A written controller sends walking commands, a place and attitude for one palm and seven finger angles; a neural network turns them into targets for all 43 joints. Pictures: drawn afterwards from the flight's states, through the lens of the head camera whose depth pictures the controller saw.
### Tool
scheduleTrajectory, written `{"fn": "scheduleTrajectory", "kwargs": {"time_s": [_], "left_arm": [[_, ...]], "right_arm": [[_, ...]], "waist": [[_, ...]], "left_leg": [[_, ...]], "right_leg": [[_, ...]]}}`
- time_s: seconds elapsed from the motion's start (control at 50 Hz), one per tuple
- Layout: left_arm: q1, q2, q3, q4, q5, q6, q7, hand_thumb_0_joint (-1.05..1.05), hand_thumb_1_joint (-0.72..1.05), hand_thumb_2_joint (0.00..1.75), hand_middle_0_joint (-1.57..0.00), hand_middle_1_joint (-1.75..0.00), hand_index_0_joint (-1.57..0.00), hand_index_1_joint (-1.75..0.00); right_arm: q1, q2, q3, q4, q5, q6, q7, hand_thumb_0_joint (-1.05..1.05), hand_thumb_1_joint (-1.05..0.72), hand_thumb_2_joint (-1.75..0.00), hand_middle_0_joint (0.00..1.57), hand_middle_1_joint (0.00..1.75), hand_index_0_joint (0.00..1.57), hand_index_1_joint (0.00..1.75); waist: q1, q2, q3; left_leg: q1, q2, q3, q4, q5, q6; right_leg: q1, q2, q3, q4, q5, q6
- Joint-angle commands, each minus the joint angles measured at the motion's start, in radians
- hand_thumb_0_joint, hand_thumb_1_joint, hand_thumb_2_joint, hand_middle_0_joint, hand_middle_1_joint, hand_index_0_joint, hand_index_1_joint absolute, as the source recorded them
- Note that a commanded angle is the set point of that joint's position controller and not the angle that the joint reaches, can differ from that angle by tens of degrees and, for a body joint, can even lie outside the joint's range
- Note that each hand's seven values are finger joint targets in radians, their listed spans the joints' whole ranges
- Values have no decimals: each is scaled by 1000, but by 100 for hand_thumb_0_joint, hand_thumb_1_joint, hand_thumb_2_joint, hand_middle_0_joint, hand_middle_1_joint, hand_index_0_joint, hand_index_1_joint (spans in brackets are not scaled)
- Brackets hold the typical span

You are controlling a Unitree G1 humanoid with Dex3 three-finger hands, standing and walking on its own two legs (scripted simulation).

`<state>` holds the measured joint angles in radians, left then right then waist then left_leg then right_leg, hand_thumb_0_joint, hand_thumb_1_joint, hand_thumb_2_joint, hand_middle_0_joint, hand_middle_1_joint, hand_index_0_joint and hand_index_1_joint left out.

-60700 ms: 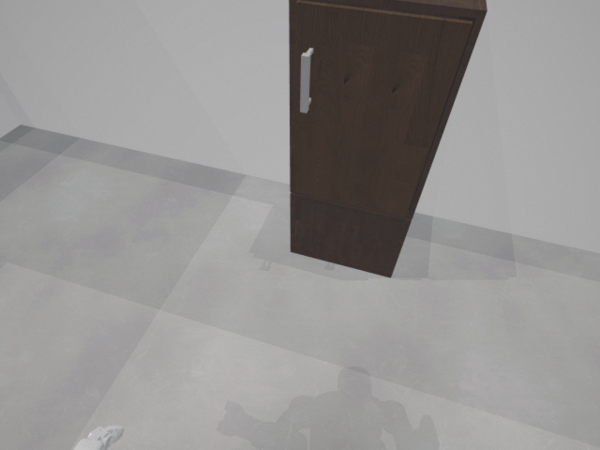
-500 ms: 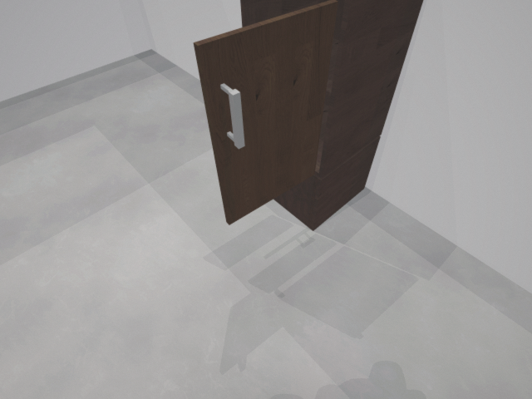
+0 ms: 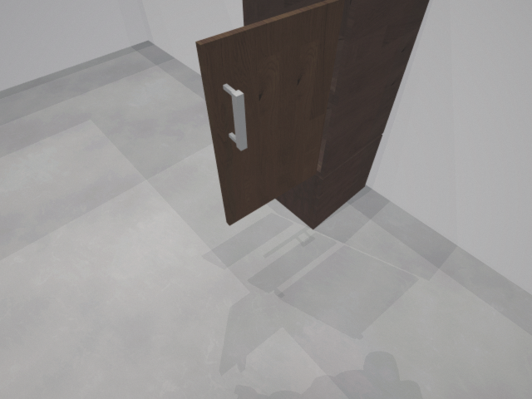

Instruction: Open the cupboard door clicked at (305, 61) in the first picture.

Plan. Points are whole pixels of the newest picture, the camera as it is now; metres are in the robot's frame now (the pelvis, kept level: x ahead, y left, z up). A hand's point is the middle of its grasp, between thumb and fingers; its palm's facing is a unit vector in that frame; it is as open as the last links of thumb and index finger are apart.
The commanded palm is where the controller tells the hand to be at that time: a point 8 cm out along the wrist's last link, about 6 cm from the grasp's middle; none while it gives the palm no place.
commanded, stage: look to check the result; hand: left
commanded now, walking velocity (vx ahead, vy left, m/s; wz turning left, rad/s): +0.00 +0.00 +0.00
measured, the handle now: (235, 118) +0.68 +0.11 +0.03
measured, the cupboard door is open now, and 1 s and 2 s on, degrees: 85 85 85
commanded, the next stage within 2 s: stand and wait in 0.52 s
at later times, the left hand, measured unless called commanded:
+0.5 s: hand out of the picture +0.13 +0.24 -0.15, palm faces -0.02 -0.94 -0.35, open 7.4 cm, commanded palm none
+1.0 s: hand out of the picture +0.13 +0.24 -0.15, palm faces -0.03 -0.94 -0.33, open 7.4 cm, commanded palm none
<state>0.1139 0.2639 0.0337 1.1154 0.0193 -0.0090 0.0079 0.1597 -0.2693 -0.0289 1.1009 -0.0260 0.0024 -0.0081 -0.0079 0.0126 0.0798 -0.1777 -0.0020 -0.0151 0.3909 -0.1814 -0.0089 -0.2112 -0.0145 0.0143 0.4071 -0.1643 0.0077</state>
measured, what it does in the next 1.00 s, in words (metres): stands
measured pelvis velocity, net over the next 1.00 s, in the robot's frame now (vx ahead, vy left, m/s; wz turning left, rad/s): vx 0.04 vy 0.00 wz -0.01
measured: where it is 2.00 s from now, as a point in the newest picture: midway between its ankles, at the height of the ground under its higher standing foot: outside the picture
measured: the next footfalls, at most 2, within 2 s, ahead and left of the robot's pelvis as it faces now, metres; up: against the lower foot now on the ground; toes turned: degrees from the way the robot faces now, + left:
none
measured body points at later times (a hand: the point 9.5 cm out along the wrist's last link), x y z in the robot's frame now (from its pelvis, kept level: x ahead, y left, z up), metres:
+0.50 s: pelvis +0.03 +0.00 +0.00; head +0.05 -0.01 +0.45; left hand +0.13 +0.29 -0.12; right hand +0.10 -0.30 -0.14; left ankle +0.02 +0.13 -0.74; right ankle +0.04 -0.13 -0.74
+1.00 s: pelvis +0.04 +0.00 +0.01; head +0.06 +0.00 +0.45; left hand +0.13 +0.29 -0.13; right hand +0.10 -0.30 -0.13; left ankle +0.02 +0.13 -0.74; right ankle +0.04 -0.13 -0.74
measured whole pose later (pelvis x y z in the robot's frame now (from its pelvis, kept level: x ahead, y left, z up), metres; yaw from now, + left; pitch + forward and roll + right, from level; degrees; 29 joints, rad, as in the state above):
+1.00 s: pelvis +0.04 +0.00 +0.01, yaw +0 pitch -1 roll +0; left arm 0.08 0.33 0.02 1.12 0.01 -0.02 0.01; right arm 0.11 -0.32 -0.01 1.12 -0.02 0.00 0.00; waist -0.01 0.00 0.08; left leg -0.08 0.01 -0.01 0.30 -0.19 -0.02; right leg -0.12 0.00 0.01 0.31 -0.17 0.00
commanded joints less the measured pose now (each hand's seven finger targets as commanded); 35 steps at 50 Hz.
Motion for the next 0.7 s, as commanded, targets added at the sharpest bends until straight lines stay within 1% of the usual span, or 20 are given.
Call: {"fn": "scheduleTrajectory", "kwargs": {"time_s": [0.0, 0.06, 0.08, 0.1, 0.12, 0.18, 0.2, 0.26, 0.32, 0.34, 0.36, 0.38, 0.5, 0.54, 0.56, 0.58, 0.6, 0.64, 0.66, 0.68], "left_arm": [[-32, 208, 30, -48, -5, -21, 8, 0, 90, 90, -20, -30, -20, -30], [-48, 218, 28, -49, -7, -22, 8, 0, 90, 90, -20, -30, -20, -30], [-46, 224, 27, -49, -7, -23, 8, 0, 90, 90, -20, -30, -20, -30], [-53, 229, 26, -47, -7, -24, 8, 0, 90, 90, -20, -30, -20, -30], [-59, 232, 26, -48, -7, -24, 8, 0, 90, 90, -20, -30, -20, -30], [-64, 241, 25, -49, -7, -25, 8, 0, 90, 90, -20, -30, -20, -30], [-70, 244, 24, -48, -7, -25, 8, 0, 90, 90, -20, -30, -20, -30], [-74, 253, 23, -49, -9, -28, 9, 0, 90, 90, -20, -30, -20, -30], [-82, 260, 21, -49, -8, -27, 9, 0, 90, 90, -20, -30, -20, -30], [-83, 261, 22, -51, -8, -28, 9, 0, 90, 90, -20, -30, -20, -30], [-83, 262, 21, -51, -9, -28, 8, 0, 90, 90, -20, -30, -20, -30], [-80, 267, 22, -53, -8, -29, 9, 0, 90, 90, -20, -30, -20, -30], [-87, 271, 20, -55, -8, -29, 9, 0, 90, 90, -20, -30, -20, -30], [-85, 270, 20, -54, -9, -30, 9, 0, 90, 90, -20, -30, -20, -30], [-85, 270, 19, -54, -9, -30, 8, 0, 90, 90, -20, -30, -20, -30], [-82, 271, 21, -56, -8, -31, 9, 0, 90, 90, -20, -30, -20, -30], [-85, 273, 19, -55, -8, -30, 9, 0, 90, 90, -20, -30, -20, -30], [-82, 271, 19, -54, -9, -31, 8, 0, 90, 90, -20, -30, -20, -30], [-82, 272, 18, -56, -9, -31, 8, 0, 90, 90, -20, -30, -20, -30], [-79, 273, 19, -58, -8, -32, 9, 0, 90, 90, -20, -30, -20, -30]], "right_arm": [[-11, -181, -25, -37, 4, -17, -6, 0, -90, -90, 20, 30, 20, 30], [-25, -199, -23, -35, 4, -19, -6, 0, -90, -90, 20, 30, 20, 30], [-37, -204, -24, -38, 7, -18, -5, 0, -90, -90, 20, 30, 20, 30], [-38, -205, -23, -35, 5, -18, -4, 0, -90, -90, 20, 30, 20, 30], [-40, -209, -22, -34, 5, -17, -4, 0, -90, -90, 20, 30, 20, 30], [-55, -223, -21, -34, 7, -18, -3, 0, -90, -90, 20, 30, 20, 30], [-56, -224, -21, -34, 6, -17, -3, 0, -90, -90, 20, 30, 20, 30], [-62, -234, -19, -34, 6, -18, -3, 0, -90, -90, 20, 30, 20, 30], [-72, -240, -18, -33, 6, -17, -2, 0, -90, -90, 20, 30, 20, 30], [-71, -241, -18, -34, 6, -18, -2, 0, -90, -90, 20, 30, 20, 30], [-73, -246, -17, -35, 6, -19, -2, 0, -90, -90, 20, 30, 20, 30], [-81, -248, -17, -37, 8, -18, -2, 0, -90, -90, 20, 30, 20, 30], [-83, -251, -15, -36, 7, -19, -1, 0, -90, -90, 20, 30, 20, 30], [-80, -253, -14, -37, 6, -19, -2, 0, -90, -90, 20, 30, 20, 30], [-82, -254, -14, -38, 6, -20, -2, 0, -90, -90, 20, 30, 20, 30], [-86, -255, -15, -39, 8, -19, -2, 0, -90, -90, 20, 30, 20, 30], [-84, -252, -14, -37, 7, -18, -1, 0, -90, -90, 20, 30, 20, 30], [-82, -253, -14, -37, 7, -19, -2, 0, -90, -90, 20, 30, 20, 30], [-79, -256, -14, -37, 7, -19, -2, 0, -90, -90, 20, 30, 20, 30], [-83, -257, -14, -40, 8, -19, -3, 0, -90, -90, 20, 30, 20, 30]], "waist": [[-2, -5, -86], [-3, -1, -106], [0, 2, -98], [-4, -6, -106], [-4, 0, -104], [-1, -10, -110], [-4, -19, -113], [-5, -13, -139], [-4, -6, -123], [-5, -12, -131], [-3, -2, -134], [-1, -15, -124], [-4, -6, -125], [-3, -19, -134], [-4, -13, -136], [-1, -13, -120], [-4, -11, -117], [-4, -21, -128], [-5, -16, -137], [-3, -15, -125]], "left_leg": [[16, 98, -78, -80, 46, 34], [34, 104, -80, -86, 81, 32], [39, 103, -74, -83, 84, 32], [43, 103, -75, -84, 87, 30], [43, 104, -75, -87, 92, 29], [53, 107, -73, -90, 113, 29], [57, 108, -75, -93, 115, 28], [78, 109, -70, -91, 140, 25], [76, 109, -69, -97, 146, 23], [80, 111, -70, -99, 159, 23], [83, 112, -67, -98, 164, 22], [86, 111, -67, -95, 172, 23], [94, 111, -65, -104, 173, 21], [102, 113, -63, -105, 177, 20], [103, 112, -65, -105, 184, 20], [101, 112, -59, -105, 176, 20], [98, 111, -62, -107, 173, 20], [107, 113, -61, -106, 181, 20], [110, 112, -60, -107, 178, 19], [110, 113, -58, -106, 179, 20]], "right_leg": [[38, -92, 87, -95, -8, -52], [59, -93, 83, -91, 37, -50], [54, -94, 83, -99, 41, -50], [60, -96, 85, -99, 50, -49], [64, -97, 84, -100, 57, -49], [75, -96, 82, -101, 84, -48], [80, -98, 80, -102, 88, -47], [100, -102, 80, -103, 125, -46], [99, -103, 79, -106, 134, -45], [106, -101, 80, -103, 148, -46], [111, -103, 77, -103, 152, -45], [104, -102, 78, -106, 165, -46], [116, -105, 80, -113, 172, -44], [122, -105, 77, -113, 181, -44], [125, -104, 78, -112, 185, -44], [116, -104, 79, -120, 181, -44], [117, -106, 80, -120, 182, -45], [123, -105, 80, -119, 193, -44], [129, -106, 80, -121, 191, -44], [122, -104, 80, -123, 193, -45]]}}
